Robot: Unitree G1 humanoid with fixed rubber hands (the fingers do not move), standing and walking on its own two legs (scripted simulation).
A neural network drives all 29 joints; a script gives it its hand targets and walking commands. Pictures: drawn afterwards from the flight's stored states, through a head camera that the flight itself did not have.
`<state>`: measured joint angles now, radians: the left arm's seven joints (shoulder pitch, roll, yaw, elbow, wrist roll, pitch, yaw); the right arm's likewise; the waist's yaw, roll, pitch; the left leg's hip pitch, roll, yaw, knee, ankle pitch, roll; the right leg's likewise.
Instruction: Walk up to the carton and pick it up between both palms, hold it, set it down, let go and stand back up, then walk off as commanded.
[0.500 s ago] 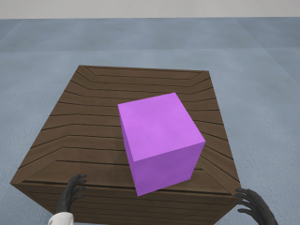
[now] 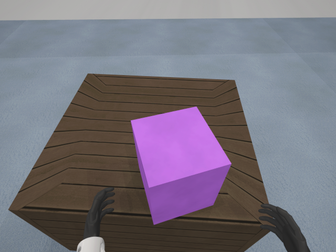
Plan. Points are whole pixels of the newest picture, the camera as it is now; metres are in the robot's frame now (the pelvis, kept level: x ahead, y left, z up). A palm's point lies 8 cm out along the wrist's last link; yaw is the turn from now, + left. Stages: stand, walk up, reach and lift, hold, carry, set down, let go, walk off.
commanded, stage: reach and lift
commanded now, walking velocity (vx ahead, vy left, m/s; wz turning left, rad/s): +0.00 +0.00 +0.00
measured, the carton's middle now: (175, 165) +0.39 -0.01 -0.07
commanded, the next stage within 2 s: none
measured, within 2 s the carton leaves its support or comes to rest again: neither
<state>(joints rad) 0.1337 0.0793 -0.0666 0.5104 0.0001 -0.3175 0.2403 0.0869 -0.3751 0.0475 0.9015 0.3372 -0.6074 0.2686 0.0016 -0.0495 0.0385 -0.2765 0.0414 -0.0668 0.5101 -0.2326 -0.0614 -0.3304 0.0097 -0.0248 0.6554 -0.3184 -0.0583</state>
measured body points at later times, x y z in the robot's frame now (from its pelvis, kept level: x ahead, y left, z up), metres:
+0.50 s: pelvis +0.01 +0.00 +0.00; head +0.02 +0.00 +0.45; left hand +0.24 +0.19 -0.02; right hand +0.27 -0.25 -0.02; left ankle +0.03 +0.19 -0.73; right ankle +0.02 -0.07 -0.73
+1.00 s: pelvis +0.01 +0.00 +0.01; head +0.02 +0.00 +0.46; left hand +0.29 +0.20 +0.02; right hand +0.33 -0.23 +0.03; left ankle +0.03 +0.19 -0.73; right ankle +0.02 -0.07 -0.73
